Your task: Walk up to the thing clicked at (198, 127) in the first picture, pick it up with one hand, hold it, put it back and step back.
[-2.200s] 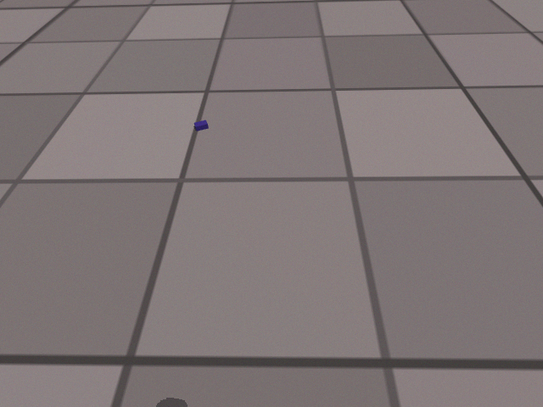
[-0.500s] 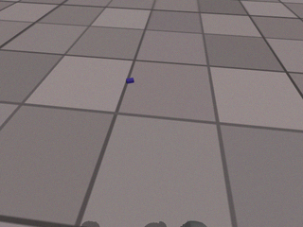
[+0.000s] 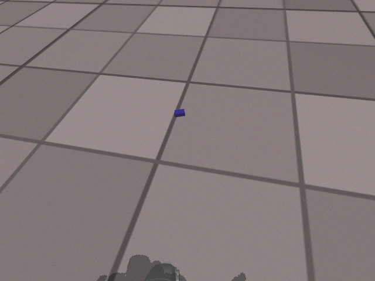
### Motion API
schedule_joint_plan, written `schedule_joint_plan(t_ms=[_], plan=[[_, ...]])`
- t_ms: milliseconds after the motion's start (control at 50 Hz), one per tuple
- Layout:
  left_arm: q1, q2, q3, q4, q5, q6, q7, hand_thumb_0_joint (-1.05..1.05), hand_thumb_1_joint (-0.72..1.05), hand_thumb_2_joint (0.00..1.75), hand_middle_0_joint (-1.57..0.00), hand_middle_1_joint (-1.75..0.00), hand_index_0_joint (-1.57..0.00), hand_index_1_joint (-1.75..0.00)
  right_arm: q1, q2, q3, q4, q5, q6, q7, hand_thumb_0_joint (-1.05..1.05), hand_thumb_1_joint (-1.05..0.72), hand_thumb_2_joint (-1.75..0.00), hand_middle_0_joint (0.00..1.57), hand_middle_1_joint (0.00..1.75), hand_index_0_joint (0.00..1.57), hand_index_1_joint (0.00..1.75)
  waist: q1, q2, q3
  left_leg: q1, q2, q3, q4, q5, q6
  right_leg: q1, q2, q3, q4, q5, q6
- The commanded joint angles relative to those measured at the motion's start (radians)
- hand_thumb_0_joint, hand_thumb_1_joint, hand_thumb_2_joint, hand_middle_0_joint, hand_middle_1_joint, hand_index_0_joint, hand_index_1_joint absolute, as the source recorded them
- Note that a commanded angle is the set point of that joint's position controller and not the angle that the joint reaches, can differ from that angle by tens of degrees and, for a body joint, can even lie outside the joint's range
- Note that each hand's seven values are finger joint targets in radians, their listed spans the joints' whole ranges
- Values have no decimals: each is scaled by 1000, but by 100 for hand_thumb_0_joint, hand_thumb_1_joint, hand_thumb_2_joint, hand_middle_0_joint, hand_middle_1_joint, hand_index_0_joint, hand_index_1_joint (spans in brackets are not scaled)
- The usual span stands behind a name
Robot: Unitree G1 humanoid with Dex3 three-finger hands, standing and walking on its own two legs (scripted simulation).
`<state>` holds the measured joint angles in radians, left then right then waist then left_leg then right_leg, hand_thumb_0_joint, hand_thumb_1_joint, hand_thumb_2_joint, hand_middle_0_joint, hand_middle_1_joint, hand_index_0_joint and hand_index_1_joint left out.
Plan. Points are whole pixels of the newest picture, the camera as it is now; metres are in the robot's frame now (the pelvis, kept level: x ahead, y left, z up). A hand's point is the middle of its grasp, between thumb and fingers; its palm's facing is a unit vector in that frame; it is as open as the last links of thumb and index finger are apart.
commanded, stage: walk up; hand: left
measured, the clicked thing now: (179, 113) +1.40 +0.23 -0.76
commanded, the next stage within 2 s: none
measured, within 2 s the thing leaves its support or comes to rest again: neither
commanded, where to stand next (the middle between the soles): +1.03 -0.02 m, yaw -1 degrees
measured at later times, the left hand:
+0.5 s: hand (110, 198) +0.35 +0.29 -0.14, palm faces -0.10 -0.93 -0.35, open 7.4 cm
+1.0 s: hand (131, 152) +0.54 +0.27 -0.15, palm faces -0.01 -0.94 -0.35, open 7.4 cm
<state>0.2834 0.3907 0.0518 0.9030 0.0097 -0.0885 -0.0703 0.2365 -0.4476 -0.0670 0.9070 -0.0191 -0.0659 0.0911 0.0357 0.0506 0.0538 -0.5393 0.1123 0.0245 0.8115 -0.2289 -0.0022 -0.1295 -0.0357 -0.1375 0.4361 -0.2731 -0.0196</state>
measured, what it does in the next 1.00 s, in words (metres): walks ahead: left foot, then right foot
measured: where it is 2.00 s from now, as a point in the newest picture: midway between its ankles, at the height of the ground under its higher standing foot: (211, 169)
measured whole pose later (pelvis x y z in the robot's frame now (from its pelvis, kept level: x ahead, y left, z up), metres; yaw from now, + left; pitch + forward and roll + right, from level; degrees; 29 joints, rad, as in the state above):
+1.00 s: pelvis +0.50 +0.00 -0.01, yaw +0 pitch -2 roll -2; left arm 0.34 0.43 0.05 0.87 0.01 -0.07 -0.06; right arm 0.25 -0.43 -0.07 0.91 -0.02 -0.06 0.09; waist 0.05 0.01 0.05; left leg -0.44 0.09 0.07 0.59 -0.18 0.01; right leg -0.11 -0.04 -0.11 0.53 -0.39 0.00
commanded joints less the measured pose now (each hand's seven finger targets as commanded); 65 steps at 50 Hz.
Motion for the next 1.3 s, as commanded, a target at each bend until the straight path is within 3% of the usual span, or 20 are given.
schedule_joint_plan(t_ms=[0,60,100,120,140,160,240,340,420,540,560,600,640,720,920,980,1020,1060,1120,1280], plan=[[-34,307,83,-93,4,-35,10,0,90,90,-20,-30,-20,-30,-88,-137,-52,-89,-1,-23,4,0,-90,-90,20,30,20,30,11,-150,19,88,-6,41,-193,141,3,-76,-206,122,-223,-8,-169],[-54,320,81,-98,3,-22,11,0,90,90,-20,-30,-20,-30,-47,-151,-63,-75,2,-28,0,0,-90,-90,20,30,20,30,-32,-120,-21,260,-30,71,-252,129,19,-104,-219,111,-114,34,-161],[-22,265,55,-100,6,-13,20,0,90,90,-20,-30,-20,-30,162,-217,-90,-17,-16,-35,-20,0,-90,-90,20,30,20,30,-134,47,-137,557,-72,67,-266,-9,64,-188,-140,39,271,249,-117],[41,192,30,-102,-6,-9,25,0,90,90,-20,-30,-20,-30,275,-299,-116,0,-29,-39,-38,0,-90,-90,20,30,20,30,-178,257,-198,706,87,-191,-361,-216,126,-379,-51,3,596,96,-70],[72,189,29,-109,-22,-4,30,0,90,90,-20,-30,-20,-30,242,-354,-123,-48,-15,-43,-48,0,-90,-90,20,30,20,30,-150,262,-188,755,320,-705,-572,-382,213,-602,93,98,753,-241,-37],[32,301,44,-88,-12,1,44,0,90,90,-20,-30,-20,-30,185,-368,-130,-63,32,-39,-48,0,-90,-90,20,30,20,30,-146,90,-175,650,359,-711,-594,-417,270,-573,4,231,814,-220,-49],[102,273,46,-14,-18,9,24,0,90,90,-20,-30,-20,-30,21,-233,-67,-94,30,-49,-53,0,-90,-90,20,30,20,30,-30,94,-10,347,192,-218,-588,-131,183,-441,-95,216,654,-60,-13],[-5,235,44,-56,2,20,-11,0,90,90,-20,-30,-20,-30,47,-240,-70,-107,16,-64,-50,0,-90,-90,20,30,20,30,-59,78,7,382,181,-111,-612,-41,236,-467,-114,146,432,8,27],[-103,213,48,-79,8,19,-23,0,90,90,-20,-30,-20,-30,66,-246,-71,-104,19,-59,-49,0,-90,-90,20,30,20,30,-76,66,23,387,142,-44,-581,45,201,-420,-97,102,252,162,12],[-10,239,74,-43,5,3,-13,0,90,90,-20,-30,-20,-30,45,-224,-60,-121,15,-41,-63,0,-90,-90,20,30,20,30,16,-24,-64,302,107,26,-275,204,139,-29,-15,51,131,122,-28],[90,276,92,-20,7,-6,-1,0,90,90,-20,-30,-20,-30,91,-177,-41,-117,12,-39,-62,0,-90,-90,20,30,20,30,60,-150,-135,231,38,80,-30,209,111,138,-17,85,75,27,-50],[174,424,120,-34,-1,-13,23,0,90,90,-20,-30,-20,-30,112,-158,-26,-133,26,-33,-68,0,-90,-90,20,30,20,30,83,-357,-153,-138,-134,45,373,-302,40,296,-403,796,-192,-181,-217],[79,366,101,-62,-24,-8,32,0,90,90,-20,-30,-20,-30,52,-208,-39,-96,26,-25,-72,0,-90,-90,20,30,20,30,49,-161,-52,-124,-34,-89,432,-204,43,138,-359,608,-156,-5,-249],[-15,283,73,-91,-16,-15,35,0,90,90,-20,-30,-20,-30,134,-179,-41,-41,18,-14,-48,0,-90,-90,20,30,20,30,-28,-219,-17,13,3,-43,227,-85,22,-70,-214,284,-155,136,-196],[-1,309,75,-128,-1,-15,18,0,90,90,-20,-30,-20,-30,-37,-145,-54,-85,1,-26,-16,0,-90,-90,20,30,20,30,5,-156,10,166,-30,56,-215,64,7,-127,-217,201,-151,-97,-187],[-6,258,49,-134,4,-7,23,0,90,90,-20,-30,-20,-30,147,-191,-75,-29,-3,-42,-34,0,-90,-90,20,30,20,30,-108,-15,-89,508,-85,66,-301,-8,49,-230,-146,106,182,155,-126],[65,188,28,-131,-19,3,34,0,90,90,-20,-30,-20,-30,262,-340,-113,-51,-10,-51,-58,0,-90,-90,20,30,20,30,-143,247,-148,726,315,-666,-579,-298,197,-590,87,87,668,-234,-31],[25,283,35,-95,-12,16,48,0,90,90,-20,-30,-20,-30,157,-296,-96,-67,27,-44,-64,0,-90,-90,20,30,20,30,-99,25,-43,532,286,-507,-566,-195,203,-558,-14,257,763,-164,-35],[95,260,41,-42,-19,24,35,0,90,90,-20,-30,-20,-30,83,-215,-58,-84,28,-50,-69,0,-90,-90,20,30,20,30,-44,78,-2,395,176,-206,-569,8,145,-455,-58,237,636,-45,-14],[-40,216,47,-79,2,41,-9,0,90,90,-20,-30,-20,-30,75,-238,-66,-109,15,-54,-62,0,-90,-90,20,30,20,30,-65,85,49,375,162,-81,-628,-89,210,-439,-95,144,360,94,22]])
